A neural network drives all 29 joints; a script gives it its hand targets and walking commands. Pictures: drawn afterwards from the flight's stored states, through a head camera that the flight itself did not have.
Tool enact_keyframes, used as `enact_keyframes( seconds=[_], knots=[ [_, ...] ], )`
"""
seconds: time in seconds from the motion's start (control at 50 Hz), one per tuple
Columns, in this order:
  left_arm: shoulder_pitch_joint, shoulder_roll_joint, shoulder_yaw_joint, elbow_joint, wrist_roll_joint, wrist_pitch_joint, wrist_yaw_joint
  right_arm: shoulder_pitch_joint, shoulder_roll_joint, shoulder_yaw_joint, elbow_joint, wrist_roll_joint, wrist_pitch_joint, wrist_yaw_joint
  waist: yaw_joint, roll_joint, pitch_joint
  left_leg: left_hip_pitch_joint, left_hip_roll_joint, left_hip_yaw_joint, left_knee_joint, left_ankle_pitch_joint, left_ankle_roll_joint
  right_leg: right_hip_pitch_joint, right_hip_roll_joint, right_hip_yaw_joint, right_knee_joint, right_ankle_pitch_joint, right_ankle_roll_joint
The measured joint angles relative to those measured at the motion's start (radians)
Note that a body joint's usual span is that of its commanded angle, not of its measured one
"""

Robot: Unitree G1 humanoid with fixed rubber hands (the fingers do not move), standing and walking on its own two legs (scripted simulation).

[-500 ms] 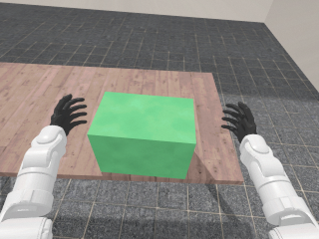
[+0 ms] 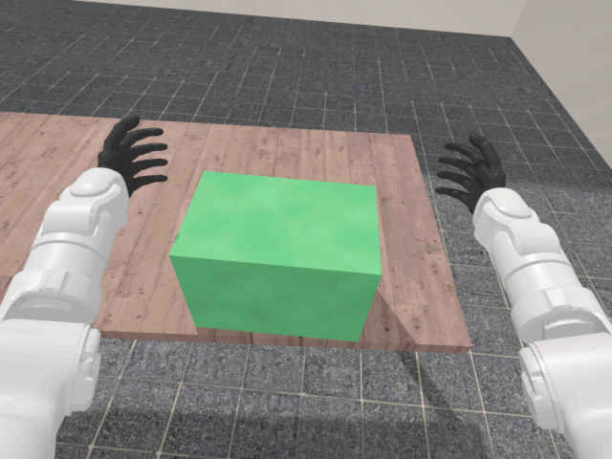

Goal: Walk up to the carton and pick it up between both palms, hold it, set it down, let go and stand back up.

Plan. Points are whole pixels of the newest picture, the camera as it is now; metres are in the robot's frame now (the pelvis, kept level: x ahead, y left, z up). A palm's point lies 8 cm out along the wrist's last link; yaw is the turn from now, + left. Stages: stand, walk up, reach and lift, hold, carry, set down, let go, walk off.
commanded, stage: reach and lift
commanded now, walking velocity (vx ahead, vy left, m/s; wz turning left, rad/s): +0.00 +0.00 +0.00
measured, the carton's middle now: (282, 258) +0.43 +0.07 -0.01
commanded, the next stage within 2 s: none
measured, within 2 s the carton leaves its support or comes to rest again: neither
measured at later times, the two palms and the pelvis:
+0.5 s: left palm (139, 241) +0.40 +0.27 +0.05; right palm (442, 242) +0.44 -0.17 +0.06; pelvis +0.00 +0.00 -0.01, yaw +0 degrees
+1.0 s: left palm (158, 244) +0.41 +0.25 +0.04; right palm (434, 248) +0.43 -0.16 +0.05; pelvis -0.01 +0.00 -0.02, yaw -1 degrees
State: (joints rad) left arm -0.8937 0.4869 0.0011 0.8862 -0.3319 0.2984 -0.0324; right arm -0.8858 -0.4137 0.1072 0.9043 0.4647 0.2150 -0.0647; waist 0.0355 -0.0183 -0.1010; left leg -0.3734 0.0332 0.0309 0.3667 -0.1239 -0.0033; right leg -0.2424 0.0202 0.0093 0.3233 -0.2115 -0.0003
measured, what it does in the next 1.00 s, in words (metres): stands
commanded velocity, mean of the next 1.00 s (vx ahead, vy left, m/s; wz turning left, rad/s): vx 0.00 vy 0.00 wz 0.00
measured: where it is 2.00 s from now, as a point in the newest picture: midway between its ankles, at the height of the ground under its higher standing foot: outside the picture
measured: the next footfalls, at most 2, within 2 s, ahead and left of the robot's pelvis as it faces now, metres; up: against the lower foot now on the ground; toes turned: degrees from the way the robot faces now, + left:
none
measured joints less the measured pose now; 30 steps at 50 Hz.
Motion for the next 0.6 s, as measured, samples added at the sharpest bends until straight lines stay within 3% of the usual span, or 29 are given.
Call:
enact_keyframes(
  seconds=[0.12, 0.28, 0.44, 0.6],
  knots=[
    [-0.078, -0.007, -0.019, 0.137, 0.012, -0.083, -0.009, -0.086, 0.005, 0.041, 0.121, 0.009, -0.038, 0.007, 0.002, -0.008, -0.007, -0.028, 0.002, -0.003, 0.008, 0.000, -0.001, -0.028, 0.002, -0.002, 0.010, -0.002, -0.001],
    [0.011, -0.064, -0.016, 0.243, 0.070, -0.281, -0.036, -0.006, 0.077, 0.059, 0.213, -0.014, -0.210, -0.006, 0.006, -0.004, -0.002, -0.055, 0.002, -0.015, 0.040, -0.016, -0.002, -0.042, 0.004, -0.014, 0.022, -0.011, -0.001],
    [0.067, -0.103, -0.037, 0.326, 0.032, -0.430, -0.005, 0.057, 0.119, 0.033, 0.251, -0.045, -0.316, -0.008, 0.012, 0.007, -0.060, -0.202, 0.008, -0.025, 0.107, -0.031, -0.004, -0.189, 0.010, -0.024, 0.093, -0.030, -0.002],
    [-0.001, -0.110, -0.056, 0.467, 0.002, -0.547, -0.009, -0.007, 0.104, 0.092, 0.352, 0.003, -0.406, -0.003, 0.008, 0.009, -0.119, -0.316, 0.013, -0.028, 0.175, -0.052, -0.004, -0.307, 0.013, -0.028, 0.171, -0.056, -0.003]
  ],
)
